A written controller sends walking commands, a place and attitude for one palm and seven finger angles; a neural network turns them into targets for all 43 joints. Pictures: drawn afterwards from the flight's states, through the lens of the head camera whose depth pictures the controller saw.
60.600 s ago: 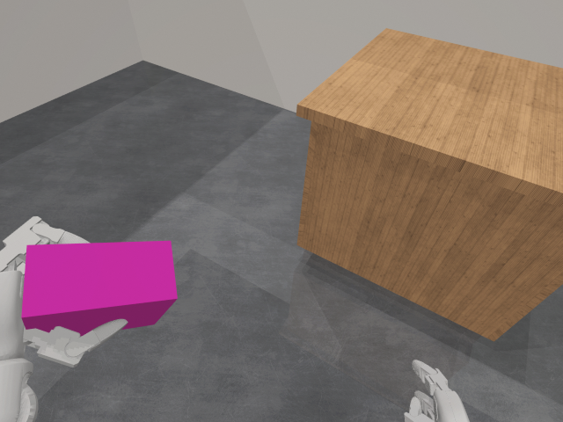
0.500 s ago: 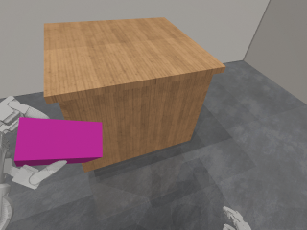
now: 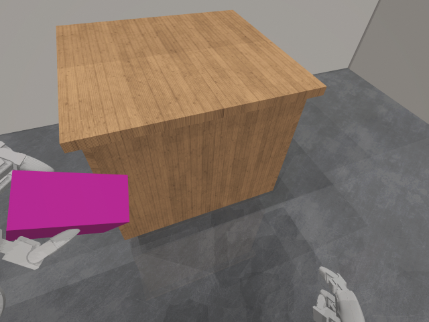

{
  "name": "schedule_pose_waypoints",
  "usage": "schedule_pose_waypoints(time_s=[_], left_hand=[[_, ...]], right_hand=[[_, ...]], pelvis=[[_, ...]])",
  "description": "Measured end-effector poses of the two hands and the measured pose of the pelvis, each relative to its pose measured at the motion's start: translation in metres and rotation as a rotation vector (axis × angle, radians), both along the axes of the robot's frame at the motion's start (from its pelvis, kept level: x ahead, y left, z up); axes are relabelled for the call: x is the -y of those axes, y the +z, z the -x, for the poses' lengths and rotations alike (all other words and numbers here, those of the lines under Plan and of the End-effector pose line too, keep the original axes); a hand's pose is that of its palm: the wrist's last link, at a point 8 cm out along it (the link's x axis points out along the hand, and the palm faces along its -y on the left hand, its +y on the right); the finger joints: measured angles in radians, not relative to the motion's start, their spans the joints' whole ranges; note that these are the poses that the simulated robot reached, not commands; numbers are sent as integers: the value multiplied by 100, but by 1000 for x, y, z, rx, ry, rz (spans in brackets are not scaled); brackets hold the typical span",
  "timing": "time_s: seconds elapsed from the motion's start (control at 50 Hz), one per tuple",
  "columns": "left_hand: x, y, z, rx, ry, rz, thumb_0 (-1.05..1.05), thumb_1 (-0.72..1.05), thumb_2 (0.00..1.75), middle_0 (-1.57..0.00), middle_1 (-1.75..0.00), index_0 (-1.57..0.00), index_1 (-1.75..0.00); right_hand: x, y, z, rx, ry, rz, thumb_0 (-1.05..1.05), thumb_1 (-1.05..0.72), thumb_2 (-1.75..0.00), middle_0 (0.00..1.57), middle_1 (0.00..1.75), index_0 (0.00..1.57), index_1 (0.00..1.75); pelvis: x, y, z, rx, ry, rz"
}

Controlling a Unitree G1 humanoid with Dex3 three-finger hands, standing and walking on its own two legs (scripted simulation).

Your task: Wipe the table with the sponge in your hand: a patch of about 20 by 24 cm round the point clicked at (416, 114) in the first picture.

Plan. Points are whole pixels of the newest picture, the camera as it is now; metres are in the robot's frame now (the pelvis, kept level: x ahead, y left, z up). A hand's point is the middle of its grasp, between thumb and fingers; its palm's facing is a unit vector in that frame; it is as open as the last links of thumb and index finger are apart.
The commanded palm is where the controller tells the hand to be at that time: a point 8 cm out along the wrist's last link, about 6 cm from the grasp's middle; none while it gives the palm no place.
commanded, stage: stop stepping back and stand still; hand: left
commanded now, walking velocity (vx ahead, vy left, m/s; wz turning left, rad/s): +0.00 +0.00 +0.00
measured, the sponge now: (84, 207) +0.24 +0.21 +0.15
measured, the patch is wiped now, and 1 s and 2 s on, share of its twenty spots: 1.00 1.00 1.00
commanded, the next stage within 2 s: stand and wait in 0.16 s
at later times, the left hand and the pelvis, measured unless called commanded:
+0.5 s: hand (27, 215) +0.20 +0.25 +0.19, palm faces +0.45 -0.83 -0.33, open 10.4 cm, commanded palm +0.15 +0.29 +0.21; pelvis -0.01 +0.01 +0.00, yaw +0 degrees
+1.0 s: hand (28, 220) +0.20 +0.25 +0.19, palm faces +0.43 -0.83 -0.34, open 10.4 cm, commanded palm +0.14 +0.29 +0.21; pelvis -0.02 +0.01 +0.00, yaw +0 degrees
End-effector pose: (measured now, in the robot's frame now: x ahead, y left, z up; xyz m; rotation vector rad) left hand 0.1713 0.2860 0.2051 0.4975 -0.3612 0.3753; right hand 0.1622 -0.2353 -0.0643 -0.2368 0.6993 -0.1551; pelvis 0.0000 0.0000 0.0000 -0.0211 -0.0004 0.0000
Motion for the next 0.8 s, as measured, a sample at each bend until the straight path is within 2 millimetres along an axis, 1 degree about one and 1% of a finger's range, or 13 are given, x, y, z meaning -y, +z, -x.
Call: schedule_pose_waypoints(time_s=[0.06,0.14,0.24,0.36,0.46,0.56,0.68,0.74,0.8], left_hand=[[-5,-5,-4,-6,18,31,-1,-55,106,-70,-134,-73,-130],[-1,-12,-6,-24,7,72,-1,-55,106,-70,-134,-72,-130],[5,-7,-1,-12,-27,64,-1,-55,106,-70,-134,-72,-130],[0,1,9,13,-4,39,-1,-55,106,-70,-134,-73,-130],[-6,-6,12,-5,29,71,-1,-55,106,-70,-134,-72,-130],[-3,-13,11,-27,19,94,-1,-55,106,-70,-134,-72,-130],[2,-4,12,-6,-15,52,-1,-55,106,-70,-134,-72,-130],[1,0,14,2,-15,32,-1,-55,106,-70,-134,-72,-130],[-2,-1,16,-3,-2,30,-1,-55,106,-70,-134,-72,-130]], right_hand=[[-5,4,-9,26,8,-9,1,-90,-90,20,30,20,30],[-13,8,-17,53,24,-19,1,-90,-90,20,30,20,30],[-21,11,-18,61,42,-27,1,-90,-90,20,30,20,30],[-23,7,-11,39,46,-35,1,-90,-90,20,30,20,30],[-21,3,1,15,37,-31,1,-90,-90,20,30,20,30],[-16,0,12,-2,23,-17,1,-90,-90,20,30,20,30],[-13,-1,20,-12,7,-12,1,-90,-90,20,30,20,30],[-12,-2,22,-13,1,-17,1,-90,-90,20,30,20,30],[-12,-2,21,-11,-2,-23,1,-90,-90,20,30,20,30]], pelvis=[[-2,0,-1,1,-2,1],[-4,1,0,2,-3,2],[-4,2,2,2,-1,2],[-4,3,6,3,1,4],[-5,3,10,5,0,7],[-6,3,14,6,0,7],[-6,3,16,4,1,5],[-6,3,16,3,1,5],[-6,3,16,4,0,5]])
